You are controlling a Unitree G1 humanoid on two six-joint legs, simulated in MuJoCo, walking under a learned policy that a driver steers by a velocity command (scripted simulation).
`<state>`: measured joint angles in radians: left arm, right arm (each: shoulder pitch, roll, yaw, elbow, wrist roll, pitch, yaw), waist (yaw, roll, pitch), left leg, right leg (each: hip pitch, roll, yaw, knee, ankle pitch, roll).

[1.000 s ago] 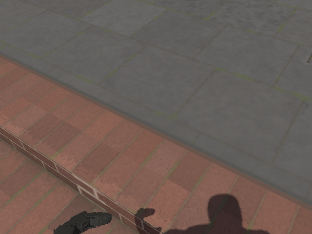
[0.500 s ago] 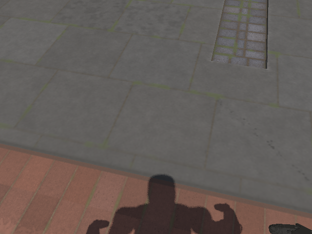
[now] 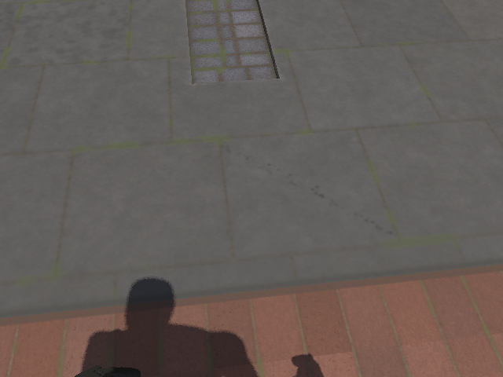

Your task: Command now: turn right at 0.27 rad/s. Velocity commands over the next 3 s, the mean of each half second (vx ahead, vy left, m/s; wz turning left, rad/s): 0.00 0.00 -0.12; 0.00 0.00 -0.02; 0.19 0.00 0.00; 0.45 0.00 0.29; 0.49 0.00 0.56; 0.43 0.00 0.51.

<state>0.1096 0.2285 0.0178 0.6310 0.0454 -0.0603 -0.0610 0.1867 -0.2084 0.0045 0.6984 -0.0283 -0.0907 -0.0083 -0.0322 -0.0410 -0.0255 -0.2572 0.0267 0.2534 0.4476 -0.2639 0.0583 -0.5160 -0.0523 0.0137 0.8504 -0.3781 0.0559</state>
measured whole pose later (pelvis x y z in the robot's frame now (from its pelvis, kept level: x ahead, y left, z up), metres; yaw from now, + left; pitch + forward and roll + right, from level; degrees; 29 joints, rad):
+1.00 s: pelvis +0.01 +0.00 +0.00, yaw -2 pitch +1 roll -1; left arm 0.18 0.21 0.05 0.81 -0.01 -0.05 -0.04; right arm 0.24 -0.19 -0.01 0.81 -0.01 -0.08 0.09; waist 0.01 0.01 -0.01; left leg -0.23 0.07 0.16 0.56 -0.35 0.02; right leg -0.29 0.00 0.00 0.51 -0.24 0.01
